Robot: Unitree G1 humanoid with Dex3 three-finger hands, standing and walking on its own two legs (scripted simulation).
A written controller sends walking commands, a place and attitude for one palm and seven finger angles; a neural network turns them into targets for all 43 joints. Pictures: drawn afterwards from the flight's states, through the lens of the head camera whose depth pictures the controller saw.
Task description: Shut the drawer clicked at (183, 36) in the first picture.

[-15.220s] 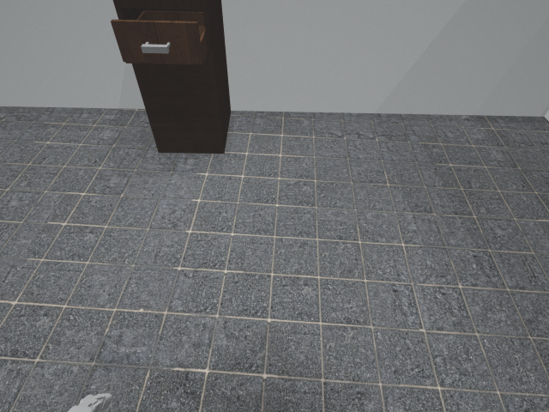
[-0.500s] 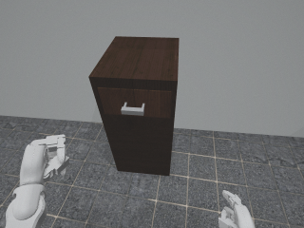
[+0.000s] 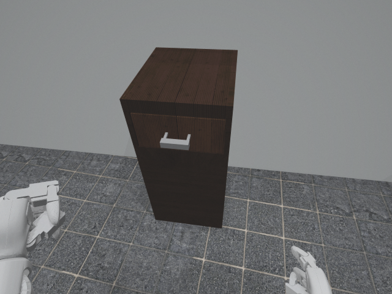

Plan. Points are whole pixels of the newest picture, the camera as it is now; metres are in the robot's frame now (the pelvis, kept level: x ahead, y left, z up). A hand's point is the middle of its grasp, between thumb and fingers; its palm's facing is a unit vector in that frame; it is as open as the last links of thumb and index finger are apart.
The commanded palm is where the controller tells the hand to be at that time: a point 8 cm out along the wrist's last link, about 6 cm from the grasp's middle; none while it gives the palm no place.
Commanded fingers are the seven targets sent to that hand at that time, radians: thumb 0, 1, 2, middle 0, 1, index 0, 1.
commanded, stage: step back with the hand held close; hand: left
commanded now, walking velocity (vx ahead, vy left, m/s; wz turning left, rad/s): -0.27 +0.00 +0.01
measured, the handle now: (176, 139) +0.64 +0.17 -0.10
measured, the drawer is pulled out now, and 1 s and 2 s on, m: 0.00 0.00 0.00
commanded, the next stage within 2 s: stop stepping back and stand still in 1.42 s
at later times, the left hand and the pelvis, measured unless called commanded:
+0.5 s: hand (37, 235) +0.15 +0.25 +0.16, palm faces +0.34 -0.80 -0.50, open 3.3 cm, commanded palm +0.09 +0.30 +0.17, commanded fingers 0.00 0.90 0.90 -1.40 -1.60 -1.40 -1.60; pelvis -0.04 +0.02 +0.00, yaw +0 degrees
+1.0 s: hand out of the picture +0.07 +0.27 +0.16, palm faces +0.39 -0.77 -0.50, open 3.3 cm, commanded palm +0.00 +0.31 +0.17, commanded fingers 0.00 0.90 0.90 -1.40 -1.60 -1.40 -1.60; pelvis -0.11 +0.02 -0.01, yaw +3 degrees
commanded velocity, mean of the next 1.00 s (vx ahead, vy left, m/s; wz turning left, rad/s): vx -0.31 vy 0.00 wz -0.01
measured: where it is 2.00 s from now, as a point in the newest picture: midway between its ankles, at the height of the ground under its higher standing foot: outside the picture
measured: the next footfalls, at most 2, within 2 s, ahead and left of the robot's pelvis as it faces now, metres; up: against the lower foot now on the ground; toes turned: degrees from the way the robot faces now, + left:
right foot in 1.04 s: -0.28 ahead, -0.06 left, +0.00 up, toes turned -4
left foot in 1.86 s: -0.22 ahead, +0.17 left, +0.00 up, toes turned +2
